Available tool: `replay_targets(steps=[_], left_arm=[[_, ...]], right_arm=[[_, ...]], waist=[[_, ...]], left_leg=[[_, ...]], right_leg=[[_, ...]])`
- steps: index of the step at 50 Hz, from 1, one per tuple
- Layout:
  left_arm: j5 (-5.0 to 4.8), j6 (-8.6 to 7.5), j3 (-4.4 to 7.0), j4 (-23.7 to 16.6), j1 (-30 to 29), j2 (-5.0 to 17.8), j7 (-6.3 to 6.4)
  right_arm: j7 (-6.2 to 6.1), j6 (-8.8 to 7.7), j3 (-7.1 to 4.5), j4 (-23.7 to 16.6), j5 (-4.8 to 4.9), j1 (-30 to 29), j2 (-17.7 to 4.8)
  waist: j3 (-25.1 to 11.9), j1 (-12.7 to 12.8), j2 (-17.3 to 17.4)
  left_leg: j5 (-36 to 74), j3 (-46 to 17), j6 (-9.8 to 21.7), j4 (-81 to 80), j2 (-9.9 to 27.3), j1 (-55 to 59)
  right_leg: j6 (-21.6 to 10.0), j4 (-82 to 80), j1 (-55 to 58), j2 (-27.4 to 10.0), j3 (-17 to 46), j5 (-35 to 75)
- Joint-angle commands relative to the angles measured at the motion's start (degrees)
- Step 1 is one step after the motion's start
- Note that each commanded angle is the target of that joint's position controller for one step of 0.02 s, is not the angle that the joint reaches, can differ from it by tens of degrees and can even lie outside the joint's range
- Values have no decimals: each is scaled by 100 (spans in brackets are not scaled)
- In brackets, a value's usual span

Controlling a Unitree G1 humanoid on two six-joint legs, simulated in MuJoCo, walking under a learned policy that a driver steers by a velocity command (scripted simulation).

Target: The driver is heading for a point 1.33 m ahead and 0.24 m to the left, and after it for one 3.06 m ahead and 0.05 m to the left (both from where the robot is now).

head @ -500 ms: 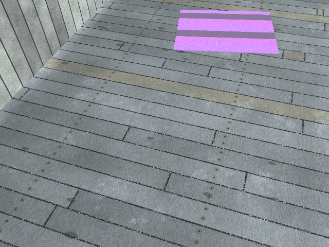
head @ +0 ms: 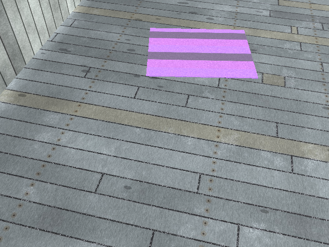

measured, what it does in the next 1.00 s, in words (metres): walks ahead: right foot, then left foot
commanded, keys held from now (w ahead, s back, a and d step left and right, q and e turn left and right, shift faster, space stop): w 1.00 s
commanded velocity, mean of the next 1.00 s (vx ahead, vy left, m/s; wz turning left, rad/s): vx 0.50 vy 0.00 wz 0.00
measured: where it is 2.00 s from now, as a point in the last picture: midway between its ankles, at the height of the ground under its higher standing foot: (157, 146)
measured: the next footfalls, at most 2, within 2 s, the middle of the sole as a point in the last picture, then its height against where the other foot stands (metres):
right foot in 0.26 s outside the picture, level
left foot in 0.80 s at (141, 223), level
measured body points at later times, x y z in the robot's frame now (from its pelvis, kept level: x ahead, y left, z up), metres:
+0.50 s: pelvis +0.29 -0.07 +0.00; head +0.31 -0.08 +0.45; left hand +0.32 +0.19 -0.13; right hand +0.41 -0.33 -0.13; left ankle +0.34 +0.10 -0.67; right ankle +0.29 -0.15 -0.75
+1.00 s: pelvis +0.56 +0.01 +0.00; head +0.58 +0.02 +0.45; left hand +0.64 +0.28 -0.14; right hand +0.63 -0.25 -0.13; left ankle +0.59 +0.09 -0.75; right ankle +0.54 -0.15 -0.66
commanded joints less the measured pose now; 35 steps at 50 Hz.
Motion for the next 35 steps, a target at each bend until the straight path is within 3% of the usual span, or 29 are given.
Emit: replay_targets(steps=[1, 5, 8, 10, 11, 12, 13, 14, 15, 16, 17, 18, 20, 21, 23, 26, 30, 35], left_arm=[[-7, -65, 5, -344, -309, 134, -35], [-76, -90, -37, -578, -1058, 140, -161], [-92, -153, -46, -782, -1383, 194, -292], [-93, -198, 2, -779, -1133, 329, -343], [-88, -215, 81, -676, -691, 480, -339], [-92, -221, 230, -374, 292, 744, -310], [-25, -211, 367, -126, 1485, 1227, -252], [35, -168, 460, 30, 1949, 1650, -273], [16, -162, 304, 17, 1907, 1040, -266], [-9, -164, 218, -84, 1323, 796, -241], [0, -157, 156, -206, 778, 645, -240], [27, -159, 107, -240, 481, 480, -274], [74, -181, 54, -145, 425, 297, -321], [58, -198, 67, -71, 524, 346, -323], [57, -208, 117, 41, 675, 537, -279], [39, -145, 145, 160, 934, 636, -176], [-21, -101, 158, 309, 1259, 735, -109], [-72, -2, 200, 571, 1617, 783, -74]], right_arm=[[-110, -68, -137, -334, 53, -97, -859], [-143, 9, -169, -169, 126, 368, -966], [-178, 117, -200, -81, 122, 537, -987], [-191, 176, -234, -108, 116, 419, -1069], [-189, 202, -245, -147, 102, 288, -1122], [-180, 228, -204, -198, 62, 177, -1028], [-169, 207, -105, -370, -26, 137, -844], [-79, 57, 134, -374, 2, 913, 3], [-53, -105, 10, -277, 156, 689, -571], [-45, -192, -100, -503, 282, 44, -979], [-86, -207, -114, -605, 266, -344, -996], [-126, -168, -152, -638, 176, -534, -926], [-140, -1, -164, -607, 126, -288, -651], [-147, 63, -157, -590, 120, -214, -538], [-165, 133, -173, -700, 88, -458, -522], [-161, 138, -187, -942, 45, -1186, -519], [-102, 90, -154, -1148, 81, -2004, -445], [37, 30, -139, -1428, 142, -2689, -516]], waist=[[456, 95, 477], [601, -180, 481], [668, -196, 508], [476, 20, 634], [182, 288, 731], [-390, 756, 695], [-1308, 1162, 203], [-2153, 796, -1414], [-2173, 956, -998], [-1213, 855, -707], [-765, 663, -146], [-393, 487, 123], [-236, 186, -81], [-163, 130, -82], [35, 92, -34], [228, 250, -5], [386, 501, -56], [622, 654, -104]], left_leg=[[1038, -867, 756, -794, 1486, -523], [844, -885, 705, -649, 1695, 319], [1117, -961, 647, -283, 1961, 980], [1963, -929, 538, 126, 2003, 1123], [2988, -819, 459, 639, 1901, 1068], [3669, -581, 318, 1727, 1582, 770], [2471, -305, 111, 3544, 1226, -475], [-1384, -289, -282, 5646, 132, -2892], [-2207, -1138, -178, 6434, 308, -3569], [-1768, -1032, -89, 6520, 631, -3926], [-1222, -852, -98, 6270, 946, -3692], [-919, -770, -132, 5892, 1113, -3450], [-607, -766, -163, 5433, 1298, -2886], [-560, -708, -198, 5285, 1311, -2828], [-255, -658, -286, 4875, 1364, -3087], [595, -608, -387, 3837, 1375, -3509], [1475, -407, -384, 2519, 1157, -3244], [1125, -414, -225, 1823, 1050, -3387]], right_leg=[[62, -1243, 272, 79, -116, 869], [74, -2160, 200, 260, -201, 829], [-79, -2534, 98, 344, -195, 286], [-239, -2735, 707, 521, -327, -175], [-351, -2801, 1452, 728, -497, -296], [-530, -2859, 2748, 883, -592, -210], [-943, -2698, 4682, -98, 506, -37], [-1909, -3289, 6802, -1451, 3298, -960], [-1826, -3803, 6786, -1436, 3975, -1327], [-1501, -3872, 5959, -1238, 3001, -923], [-1343, -4015, 5035, -1015, 2209, -264], [-1241, -4212, 4284, -765, 1680, 206], [-1156, -4561, 3627, -477, 1133, 392], [-1205, -4673, 3470, -428, 952, 575], [-1252, -4840, 3337, -417, 693, 813], [-1165, -4968, 3477, -350, 438, 766], [-975, -5033, 3610, -203, 115, 436], [-912, -4716, 4454, -561, 185, 342]])
Velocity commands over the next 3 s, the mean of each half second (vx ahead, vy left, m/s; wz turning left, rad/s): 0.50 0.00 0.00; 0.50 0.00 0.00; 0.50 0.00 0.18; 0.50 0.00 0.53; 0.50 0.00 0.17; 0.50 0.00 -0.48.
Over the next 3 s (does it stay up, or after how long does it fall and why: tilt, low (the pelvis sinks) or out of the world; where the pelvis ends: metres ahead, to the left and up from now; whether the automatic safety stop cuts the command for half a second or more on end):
stays up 1.62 0.28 -0.02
